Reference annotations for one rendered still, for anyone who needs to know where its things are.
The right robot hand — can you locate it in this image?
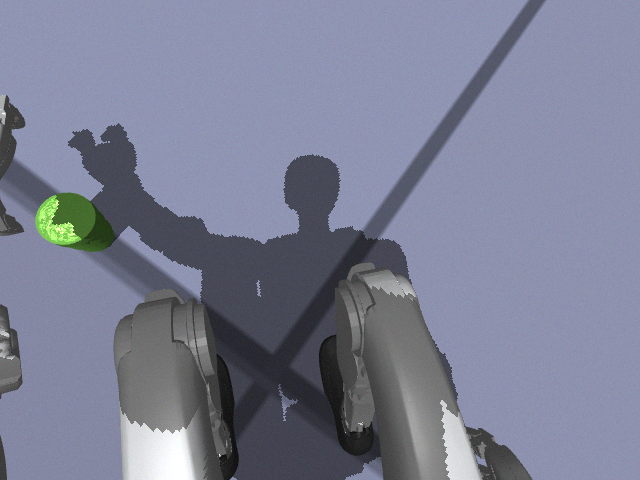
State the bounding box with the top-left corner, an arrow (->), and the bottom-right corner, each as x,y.
466,427 -> 532,480

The left robot hand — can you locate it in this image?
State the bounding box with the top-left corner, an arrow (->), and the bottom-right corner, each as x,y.
0,95 -> 25,236

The cup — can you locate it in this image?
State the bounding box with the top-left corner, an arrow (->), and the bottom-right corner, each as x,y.
35,193 -> 114,252

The left robot foot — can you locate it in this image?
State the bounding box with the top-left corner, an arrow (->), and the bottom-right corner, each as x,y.
216,354 -> 239,480

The right robot foot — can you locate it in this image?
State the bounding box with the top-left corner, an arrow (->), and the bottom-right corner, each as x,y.
319,335 -> 374,456

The left robot arm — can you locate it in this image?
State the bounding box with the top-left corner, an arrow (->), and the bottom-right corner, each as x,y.
0,304 -> 23,480

